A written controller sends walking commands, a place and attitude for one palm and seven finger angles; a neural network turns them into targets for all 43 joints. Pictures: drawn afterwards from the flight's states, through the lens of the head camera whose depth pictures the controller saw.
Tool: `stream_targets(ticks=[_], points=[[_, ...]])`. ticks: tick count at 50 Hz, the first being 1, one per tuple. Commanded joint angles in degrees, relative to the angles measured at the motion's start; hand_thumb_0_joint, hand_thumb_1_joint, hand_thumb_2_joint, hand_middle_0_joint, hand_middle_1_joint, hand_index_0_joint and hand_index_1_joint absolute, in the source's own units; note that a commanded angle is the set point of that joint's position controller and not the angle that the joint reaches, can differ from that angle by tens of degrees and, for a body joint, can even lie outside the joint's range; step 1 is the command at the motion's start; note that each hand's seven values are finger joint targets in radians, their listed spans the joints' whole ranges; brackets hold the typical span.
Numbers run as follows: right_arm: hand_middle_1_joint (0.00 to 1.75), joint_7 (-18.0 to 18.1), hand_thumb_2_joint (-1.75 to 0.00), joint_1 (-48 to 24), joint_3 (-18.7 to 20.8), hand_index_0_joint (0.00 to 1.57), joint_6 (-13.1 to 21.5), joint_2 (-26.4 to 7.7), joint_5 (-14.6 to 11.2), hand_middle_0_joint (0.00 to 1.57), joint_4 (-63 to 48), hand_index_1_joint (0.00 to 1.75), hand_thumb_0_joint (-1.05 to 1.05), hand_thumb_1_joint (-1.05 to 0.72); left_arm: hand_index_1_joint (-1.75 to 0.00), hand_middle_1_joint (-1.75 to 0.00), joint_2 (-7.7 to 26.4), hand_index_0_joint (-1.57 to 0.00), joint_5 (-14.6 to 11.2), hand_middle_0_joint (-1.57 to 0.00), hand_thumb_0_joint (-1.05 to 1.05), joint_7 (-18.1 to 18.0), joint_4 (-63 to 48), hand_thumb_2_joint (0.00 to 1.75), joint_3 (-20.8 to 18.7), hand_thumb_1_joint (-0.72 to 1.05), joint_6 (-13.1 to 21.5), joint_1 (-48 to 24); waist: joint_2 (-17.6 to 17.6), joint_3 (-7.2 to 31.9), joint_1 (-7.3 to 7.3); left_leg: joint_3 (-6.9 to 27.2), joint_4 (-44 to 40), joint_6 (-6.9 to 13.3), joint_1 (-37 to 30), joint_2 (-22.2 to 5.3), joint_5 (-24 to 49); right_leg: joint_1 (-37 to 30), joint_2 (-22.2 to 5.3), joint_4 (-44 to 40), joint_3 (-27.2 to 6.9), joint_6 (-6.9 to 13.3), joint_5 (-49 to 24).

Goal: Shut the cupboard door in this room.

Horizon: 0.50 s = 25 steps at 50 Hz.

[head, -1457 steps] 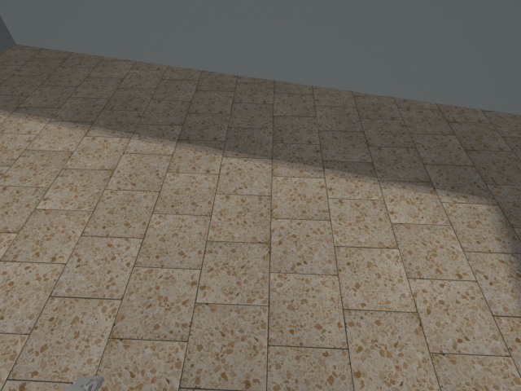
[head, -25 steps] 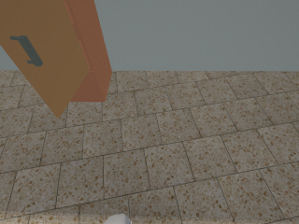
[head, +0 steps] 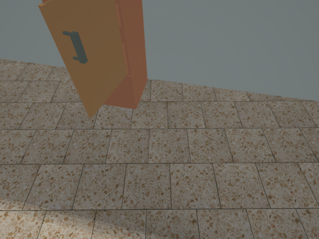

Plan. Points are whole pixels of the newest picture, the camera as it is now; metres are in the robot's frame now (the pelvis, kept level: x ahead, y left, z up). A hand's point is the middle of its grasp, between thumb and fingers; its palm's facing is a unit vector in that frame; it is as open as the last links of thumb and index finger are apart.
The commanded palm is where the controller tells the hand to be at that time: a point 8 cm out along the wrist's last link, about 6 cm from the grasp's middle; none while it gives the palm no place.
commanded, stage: take the last steps up to it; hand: left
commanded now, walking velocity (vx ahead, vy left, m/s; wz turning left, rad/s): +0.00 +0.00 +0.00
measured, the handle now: (74, 47) +0.79 +0.39 +0.04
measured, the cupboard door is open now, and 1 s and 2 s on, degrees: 79 79 79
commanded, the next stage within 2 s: come to a stop and stand still in 1.18 s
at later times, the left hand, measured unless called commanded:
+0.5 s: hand out of the picture -0.07 +0.17 -0.15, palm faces +0.26 -0.94 -0.22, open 7.3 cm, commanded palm none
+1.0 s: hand (83, 177) +0.32 +0.28 -0.15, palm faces +0.08 -0.97 -0.22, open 7.3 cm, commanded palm none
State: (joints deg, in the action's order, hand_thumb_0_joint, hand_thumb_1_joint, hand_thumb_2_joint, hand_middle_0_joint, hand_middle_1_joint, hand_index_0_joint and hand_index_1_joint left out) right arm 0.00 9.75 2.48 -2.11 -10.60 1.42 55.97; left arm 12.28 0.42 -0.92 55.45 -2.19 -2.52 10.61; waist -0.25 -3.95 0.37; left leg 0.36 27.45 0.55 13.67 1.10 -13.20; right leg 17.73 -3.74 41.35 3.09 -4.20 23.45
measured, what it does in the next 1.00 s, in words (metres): walks ahead: right foot, then left foot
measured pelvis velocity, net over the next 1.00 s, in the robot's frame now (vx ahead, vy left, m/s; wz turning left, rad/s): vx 0.21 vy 0.08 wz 0.10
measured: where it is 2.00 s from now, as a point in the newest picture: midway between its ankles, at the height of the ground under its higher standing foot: (152, 218)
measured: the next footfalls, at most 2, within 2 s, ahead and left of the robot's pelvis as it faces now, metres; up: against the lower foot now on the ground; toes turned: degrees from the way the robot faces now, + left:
right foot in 0.04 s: +0.03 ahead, -0.12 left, +0.00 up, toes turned -4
left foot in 0.58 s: +0.12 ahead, +0.18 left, +0.00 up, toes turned +16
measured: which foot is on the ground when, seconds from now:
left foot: down 0.00-0.04, up 0.06-0.56, down 0.58-1.00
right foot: up 0.00-0.02, down 0.04-0.58, up 0.60-1.00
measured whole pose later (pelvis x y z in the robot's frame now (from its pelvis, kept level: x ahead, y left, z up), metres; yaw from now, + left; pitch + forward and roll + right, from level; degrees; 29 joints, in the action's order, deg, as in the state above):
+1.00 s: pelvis +0.21 +0.08 +0.00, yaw +6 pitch -1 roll +2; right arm 1.0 23.4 3.1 2.9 -8.7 1.8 65.2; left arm 11.0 1.3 0.9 55.7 -3.3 0.2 5.5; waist 0.6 -3.5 2.4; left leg -10.8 19.5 -0.3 -3.0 -0.6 -21.1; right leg 29.7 -6.4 41.2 5.7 -0.4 11.1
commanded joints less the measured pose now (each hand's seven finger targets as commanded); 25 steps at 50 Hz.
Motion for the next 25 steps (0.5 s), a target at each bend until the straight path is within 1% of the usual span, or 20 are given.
stream_targets(ticks=[1, 2, 3, 4, 5, 6, 7, 8, 9, 10, 13, 15, 16, 17, 18, 19, 21, 23, 24, 25], points=[[0.30, 0.45, -0.90, 0.39, 2.43, 0.20, 1.44, -8.09, -1.12, 0.20, -2.60, 0.30, 0.00, -0.90, -0.30, -0.30, 6.47, -0.20, 0.35, -0.20, 0.00, -0.85, -0.53, 0.90, -1.22, 0.90, 3.05, 8.21, -1.10, 7.89, -2.38, 9.09, 2.60, 2.82, 3.96, -7.88, 10.96, -14.79, -3.81, -22.09, -3.25, 1.60, -14.84], [0.30, 0.16, -0.90, 1.37, 1.64, 0.20, 1.61, -4.24, -1.44, 0.20, -3.33, 0.30, 0.00, -0.90, -0.30, -0.30, 10.47, -0.20, 1.02, -0.20, 0.00, -1.18, -0.39, 0.90, -1.99, 0.90, 3.70, 8.52, 12.56, 7.48, -2.04, 1.85, 10.67, -1.04, 12.79, -0.55, -5.68, -18.89, -15.90, -25.12, -15.93, 6.15, -18.32], [0.30, 0.24, -0.90, -0.72, 2.11, 0.20, 0.43, -5.97, -0.79, 0.20, -4.21, 0.30, 0.00, -0.90, -0.30, -0.30, 12.06, -0.20, 0.78, -0.20, 0.00, -1.05, -0.97, 0.90, -2.51, 0.90, 3.76, 9.48, 16.56, 5.01, -3.94, 2.32, 20.75, -2.03, 14.02, 0.43, -19.46, -11.85, -22.91, -29.25, -21.96, 11.43, -14.20], [0.30, 0.09, -0.90, -1.31, 2.75, 0.20, -0.27, -7.54, -0.20, 0.20, -3.52, 0.30, 0.00, -0.90, -0.30, -0.30, 11.09, -0.20, 0.66, -0.20, 0.00, -1.06, -1.23, 0.90, -2.88, 0.90, 3.68, 7.99, 15.25, 1.05, -3.78, 4.72, 28.51, -1.54, 16.18, -1.22, -17.81, -7.22, -22.12, -31.68, -22.77, 13.05, -3.96], [0.30, -0.31, -0.90, -0.99, 2.94, 0.20, -0.17, -7.55, -0.12, 0.20, -2.54, 0.30, 0.00, -0.90, -0.30, -0.30, 9.63, -0.20, 0.66, -0.20, 0.00, -0.87, -1.44, 0.90, -2.70, 0.90, 3.70, 6.20, 10.45, -1.88, -2.76, 4.51, 33.87, -1.46, 18.67, -1.83, -13.58, -6.69, -19.85, -32.46, -20.97, 12.54, 0.98], [0.30, -0.86, -0.90, -0.04, 3.02, 0.20, -0.07, -7.23, 0.05, 0.20, -1.48, 0.30, 0.00, -0.90, -0.30, -0.30, 8.03, -0.20, 0.62, -0.20, 0.00, -0.70, -1.47, 0.90, -2.32, 0.90, 4.05, 5.05, 7.51, -2.98, -1.79, 3.78, 36.42, -1.69, 19.55, -2.83, -9.61, -6.75, -17.56, -31.96, -16.41, 11.00, 1.51], [0.30, -1.27, -0.90, 1.33, 2.97, 0.20, 0.04, -6.48, 0.19, 0.20, -0.72, 0.30, 0.00, -0.90, -0.30, -0.30, 6.96, -0.20, 0.64, -0.20, 0.00, -0.58, -1.41, 0.90, -2.14, 0.90, 4.60, 4.81, 7.05, -2.21, -1.25, 2.87, 37.43, -2.17, 19.90, -3.43, -6.49, -7.85, -15.83, -31.45, -12.44, 9.64, -0.10], [0.30, -1.55, -0.90, 2.33, 2.98, 0.20, 0.21, -6.00, 0.23, 0.20, -0.32, 0.30, 0.00, -0.90, -0.30, -0.30, 6.18, -0.20, 0.67, -0.20, 0.00, -0.68, -1.01, 0.90, -2.12, 0.90, 5.01, 5.62, 7.33, -1.26, -1.26, 2.16, 37.60, -2.46, 20.00, -4.06, -4.72, -9.11, -15.25, -31.32, -10.38, 8.94, -1.31], [0.30, -1.67, -0.90, 2.78, 2.86, 0.20, 0.27, -5.61, 0.32, 0.20, 0.03, 0.30, 0.00, -0.90, -0.30, -0.30, 6.00, -0.20, 0.79, -0.20, 0.00, -0.68, -0.75, 0.90, -2.07, 0.90, 5.36, 6.43, 8.67, -1.02, -1.38, 1.43, 37.60, -2.97, 20.46, -4.37, -3.27, -10.05, -14.74, -31.53, -8.80, 8.65, -1.87], [0.30, -1.74, -0.90, 2.55, 2.78, 0.20, 0.38, -5.36, 0.36, 0.20, -0.02, 0.30, 0.00, -0.90, -0.30, -0.30, 5.49, -0.20, 0.81, -0.20, 0.00, -0.66, -0.05, 0.90, -2.12, 0.90, 5.65, 7.89, 8.78, -0.55, -1.93, 0.91, 36.91, -3.31, 21.20, -4.71, -2.37, -11.77, -14.63, -31.58, -7.85, 8.61, -2.86], [0.30, -2.00, -0.90, -0.25, 2.54, 0.20, 0.83, -4.65, 0.28, 0.20, -0.54, 0.30, 0.00, -0.90, -0.30, -0.30, 5.12, -0.20, 1.02, -0.20, 0.00, -0.63, 2.32, 0.90, -2.03, 0.90, 6.25, 12.91, 8.39, -0.78, -3.71, -0.26, 33.32, -3.74, 23.60, -5.88, -1.77, -15.68, -15.80, -31.68, -7.69, 9.41, -5.60], [0.30, -2.12, -0.90, -1.29, 2.19, 0.20, 1.00, -4.18, 0.25, 0.20, -0.77, 0.30, 0.00, -0.90, -0.30, -0.30, 5.59, -0.20, 1.23, -0.20, 0.00, -0.52, 3.43, 0.90, -2.01, 0.90, 6.46, 14.69, 8.85, -1.14, -4.02, -1.28, 30.05, -3.93, 24.15, -6.38, -1.93, -16.89, -16.09, -31.71, -6.57, 9.79, -7.36], [0.30, -2.20, -0.90, -2.16, 2.08, 0.20, 1.08, -3.97, 0.17, 0.20, -1.05, 0.30, 0.00, -0.90, -0.30, -0.30, 5.53, -0.20, 1.30, -0.20, 0.00, -0.44, 3.98, 0.90, -1.91, 0.90, 6.50, 15.71, 9.30, -1.61, -4.45, -1.87, 28.24, -3.85, 23.54, -6.44, -1.99, -16.40, -16.02, -31.89, -6.08, 9.87, -7.72], [0.30, -2.28, -0.90, -2.62, 1.90, 0.20, 1.18, -3.80, 0.08, 0.20, -1.08, 0.30, 0.00, -0.90, -0.30, -0.30, 5.63, -0.20, 1.35, -0.20, 0.00, -0.35, 4.57, 0.90, -1.77, 0.90, 6.56, 16.27, 9.60, -1.98, -4.46, -2.46, 26.33, -3.72, 22.98, -6.41, -1.94, -16.13, -16.00, -32.14, -5.32, 9.89, -7.85], [0.30, -2.42, -0.90, -3.47, 1.79, 0.20, 1.37, -3.49, 0.02, 0.20, -1.30, 0.30, 0.00, -0.90, -0.30, -0.30, 5.41, -0.20, 1.41, -0.20, 0.00, -0.30, 5.25, 0.90, -1.75, 0.90, 6.67, 17.22, 10.11, -1.82, -4.79, -3.19, 23.95, -3.60, 22.19, -6.32, -2.22, -16.42, -15.91, -32.19, -5.10, 9.92, -8.20], [0.30, -2.50, -0.90, -4.16, 1.54, 0.20, 1.50, -3.32, -0.05, 0.20, -1.55, 0.30, 0.00, -0.90, -0.30, -0.30, 5.66, -0.20, 1.49, -0.20, 0.00, -0.33, 5.65, 0.90, -1.71, 0.90, 6.69, 17.49, 10.73, -2.54, -4.80, -3.69, 21.38, -3.37, 21.32, -6.46, -2.20, -15.54, -16.20, -32.31, -4.44, 10.13, -8.22], [0.30, -2.68, -0.90, -5.07, 1.07, 0.20, 1.85, -2.53, -0.16, 0.20, -1.84, 0.30, 0.00, -0.90, -0.30, -0.30, 5.92, -0.20, 1.55, -0.20, 0.00, -0.27, 6.52, 0.90, -1.62, 0.90, 6.62, 17.56, 11.18, -3.17, -4.60, -5.38, 16.04, -2.87, 17.87, -5.88, -2.29, -13.78, -15.72, -31.82, -2.53, 9.91, -10.07], [0.30, -2.72, -0.90, -5.36, 0.81, 0.20, 2.40, -2.04, -0.35, 0.20, -2.10, 0.30, 0.00, -0.90, -0.30, -0.30, 6.10, -0.20, 1.66, -0.20, 0.00, -0.36, 7.38, 0.90, -1.73, 0.90, 6.48, 17.24, 12.07, -2.62, -4.44, -6.40, 11.18, -2.11, 12.89, -5.43, -4.20, -12.21, -16.11, -30.13, -1.98, 10.01, -12.30], [0.30, -2.63, -0.90, -4.44, 0.67, 0.20, 2.76, -2.03, -0.49, 0.20, -1.95, 0.30, 0.00, -0.90, -0.30, -0.30, 6.55, -0.20, 1.65, -0.20, 0.00, -0.42, 7.46, 0.90, -1.90, 0.90, 6.31, 16.59, 12.12, -2.21, -3.82, -6.82, 9.11, -1.66, 9.62, -5.04, -4.89, -11.08, -16.15, -28.76, -1.60, 10.01, -13.53], [0.30, -2.43, -0.90, -2.19, 0.68, 0.20, 3.13, -2.11, -0.52, 0.20, -1.28, 0.30, 0.00, -0.90, -0.30, -0.30, 6.71, -0.20, 1.51, -0.20, 0.00, -0.43, 7.64, 0.90, -2.00, 0.90, 6.10, 15.66, 11.41, -1.33, -2.43, -7.81, 5.77, -1.38, 5.06, -4.25, -3.40, -9.55, -15.11, -26.84, -0.22, 9.31, -13.54]])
